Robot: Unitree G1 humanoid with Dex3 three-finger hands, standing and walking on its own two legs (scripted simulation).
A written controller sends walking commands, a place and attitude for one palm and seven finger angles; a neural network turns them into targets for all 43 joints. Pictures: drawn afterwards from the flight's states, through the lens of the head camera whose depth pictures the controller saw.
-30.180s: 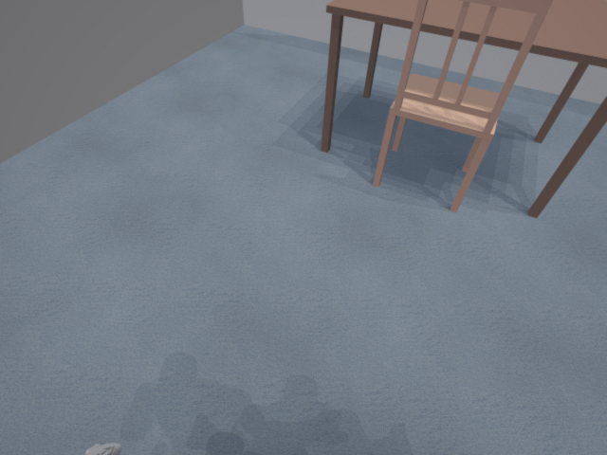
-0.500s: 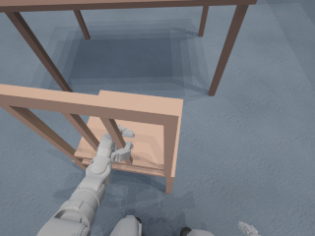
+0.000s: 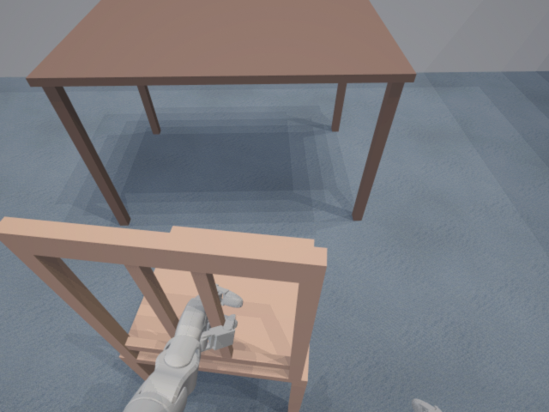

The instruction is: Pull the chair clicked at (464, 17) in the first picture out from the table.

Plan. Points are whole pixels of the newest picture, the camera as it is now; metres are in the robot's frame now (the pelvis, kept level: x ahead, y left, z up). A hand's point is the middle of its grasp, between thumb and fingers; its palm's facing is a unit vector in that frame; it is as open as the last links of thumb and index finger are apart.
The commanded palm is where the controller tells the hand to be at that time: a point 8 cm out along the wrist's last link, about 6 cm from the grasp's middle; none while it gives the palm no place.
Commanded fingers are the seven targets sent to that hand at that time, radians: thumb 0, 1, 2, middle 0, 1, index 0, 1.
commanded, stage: stop walking, hand still on the chair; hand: left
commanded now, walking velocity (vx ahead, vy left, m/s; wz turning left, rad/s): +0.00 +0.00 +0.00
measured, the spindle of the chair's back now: (165, 313) +0.29 +0.20 -0.07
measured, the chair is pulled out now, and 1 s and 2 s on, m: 0.62 0.63 0.62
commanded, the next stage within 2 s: open the thumb and straighten the fingers in 0.38 s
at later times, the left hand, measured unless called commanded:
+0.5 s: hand (229, 330) +0.26 +0.09 -0.07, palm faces -0.06 -0.99 -0.13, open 5.2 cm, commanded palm +0.25 +0.15 -0.05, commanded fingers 0.00 0.66 0.78 -0.50 -1.45 -0.50 -1.45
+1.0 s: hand (221, 320) +0.28 +0.11 -0.07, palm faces -0.06 -0.99 -0.11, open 14.5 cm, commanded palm +0.27 +0.17 -0.05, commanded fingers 0.00 -0.55 0.20 -0.08 -0.22 -0.08 -0.22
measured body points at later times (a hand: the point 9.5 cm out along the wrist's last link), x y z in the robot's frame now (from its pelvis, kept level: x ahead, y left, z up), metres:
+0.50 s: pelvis +0.02 -0.02 +0.00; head +0.04 -0.02 +0.45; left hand +0.26 +0.14 -0.06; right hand +0.15 -0.26 -0.11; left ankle +0.01 +0.13 -0.74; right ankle +0.02 -0.14 -0.74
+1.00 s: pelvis +0.03 -0.02 -0.03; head +0.07 -0.04 +0.42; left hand +0.28 +0.16 -0.06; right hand +0.17 -0.26 -0.14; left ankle +0.01 +0.13 -0.74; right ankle +0.02 -0.14 -0.74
